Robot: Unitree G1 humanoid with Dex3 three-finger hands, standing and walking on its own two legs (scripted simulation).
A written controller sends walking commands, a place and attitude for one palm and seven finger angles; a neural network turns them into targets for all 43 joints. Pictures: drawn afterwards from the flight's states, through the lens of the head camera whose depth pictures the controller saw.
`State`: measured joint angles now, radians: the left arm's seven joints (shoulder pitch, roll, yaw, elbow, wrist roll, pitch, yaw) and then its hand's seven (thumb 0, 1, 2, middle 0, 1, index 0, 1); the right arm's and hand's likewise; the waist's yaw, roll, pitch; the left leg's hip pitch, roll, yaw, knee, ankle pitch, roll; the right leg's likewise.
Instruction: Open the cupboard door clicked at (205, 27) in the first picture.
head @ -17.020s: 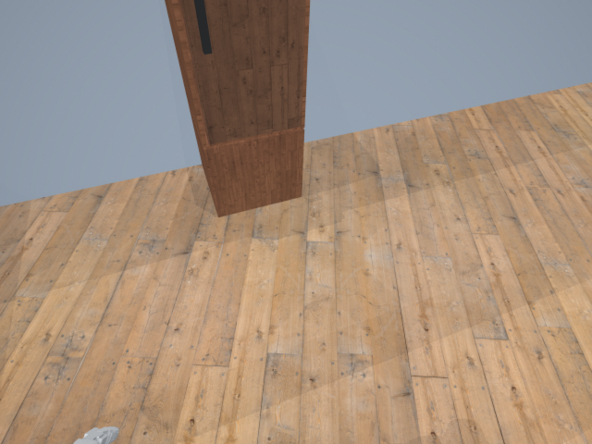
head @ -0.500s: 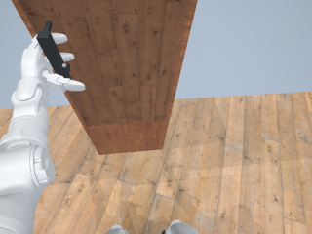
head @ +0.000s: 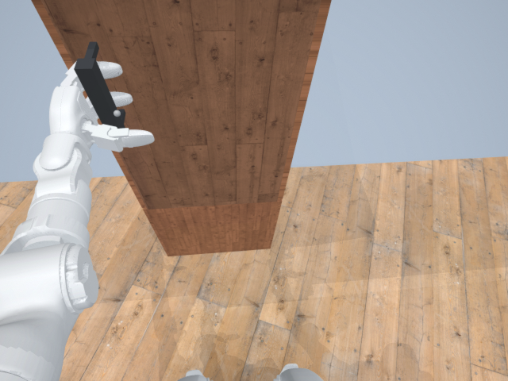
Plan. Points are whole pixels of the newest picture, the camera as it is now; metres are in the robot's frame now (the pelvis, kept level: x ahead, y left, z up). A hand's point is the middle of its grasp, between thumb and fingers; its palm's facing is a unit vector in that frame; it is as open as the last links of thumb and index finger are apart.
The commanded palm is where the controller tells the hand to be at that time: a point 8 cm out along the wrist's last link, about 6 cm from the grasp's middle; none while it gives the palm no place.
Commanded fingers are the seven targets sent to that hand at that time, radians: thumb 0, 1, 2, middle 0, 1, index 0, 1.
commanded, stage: close the thumb around the handle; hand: left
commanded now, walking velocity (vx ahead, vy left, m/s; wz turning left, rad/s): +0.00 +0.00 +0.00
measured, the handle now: (106, 95) +0.55 +0.20 +0.12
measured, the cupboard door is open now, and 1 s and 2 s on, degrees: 0 6 39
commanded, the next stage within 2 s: pull the door open along its arc in 0.50 s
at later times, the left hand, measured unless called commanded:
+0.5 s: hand (119, 111) +0.51 +0.18 +0.12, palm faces +0.00 -1.00 +0.00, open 5.5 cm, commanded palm +0.48 +0.23 +0.12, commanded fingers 0.00 0.90 0.90 -0.40 -1.35 -0.40 -1.35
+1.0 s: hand (121, 130) +0.47 +0.17 +0.12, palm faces -0.02 -1.00 +0.01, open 5.5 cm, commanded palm +0.40 +0.22 +0.12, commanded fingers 0.00 0.90 0.90 -0.40 -1.35 -0.40 -1.35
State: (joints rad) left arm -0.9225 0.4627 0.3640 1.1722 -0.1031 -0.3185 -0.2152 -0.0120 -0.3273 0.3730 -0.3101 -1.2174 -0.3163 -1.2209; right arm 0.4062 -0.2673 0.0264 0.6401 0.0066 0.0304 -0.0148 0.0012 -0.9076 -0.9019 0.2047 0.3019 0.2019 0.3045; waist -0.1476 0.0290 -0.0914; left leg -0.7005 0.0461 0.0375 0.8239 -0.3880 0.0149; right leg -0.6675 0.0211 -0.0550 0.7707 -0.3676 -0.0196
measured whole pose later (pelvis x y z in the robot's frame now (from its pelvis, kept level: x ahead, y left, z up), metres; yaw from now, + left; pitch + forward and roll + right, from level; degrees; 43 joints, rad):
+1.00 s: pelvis +0.02 +0.00 +0.01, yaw -2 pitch +13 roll -1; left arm -0.62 0.37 0.33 0.82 -0.18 -0.25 -0.21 0.01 0.74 0.77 -0.40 -1.35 -0.40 -1.35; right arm 0.42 -0.27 0.01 0.59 0.03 0.06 0.00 0.00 -0.91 -0.90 0.20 0.30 0.20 0.30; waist -0.11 0.04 -0.12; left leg -0.60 0.05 0.07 0.76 -0.39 0.02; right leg -0.58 0.03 -0.01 0.72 -0.37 -0.02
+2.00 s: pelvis +0.00 -0.04 +0.02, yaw +4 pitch +0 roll +1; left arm -0.06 -0.09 -0.14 0.10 0.00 -0.01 0.51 0.02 0.41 0.69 -0.35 -1.30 -0.35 -1.31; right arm 0.19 -0.20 0.01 0.64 -0.04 0.08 -0.05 0.01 -0.91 -0.90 0.20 0.30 0.20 0.30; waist 0.00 0.06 -0.04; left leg -0.33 0.03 -0.02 0.63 -0.31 -0.03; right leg -0.30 0.01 -0.11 0.65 -0.35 -0.07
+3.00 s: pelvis -0.02 +0.00 +0.02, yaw +2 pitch +0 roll +0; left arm -0.07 0.03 -0.20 0.11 -0.09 -0.05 0.10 -0.01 -0.50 0.30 -0.20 -0.35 -0.18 -0.36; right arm 0.22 -0.19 0.05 0.56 0.02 0.01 -0.02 0.01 -0.91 -0.90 0.20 0.30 0.20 0.30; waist 0.01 0.04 -0.04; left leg -0.34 0.00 0.03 0.66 -0.31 0.02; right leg -0.33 -0.02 -0.06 0.67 -0.33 -0.02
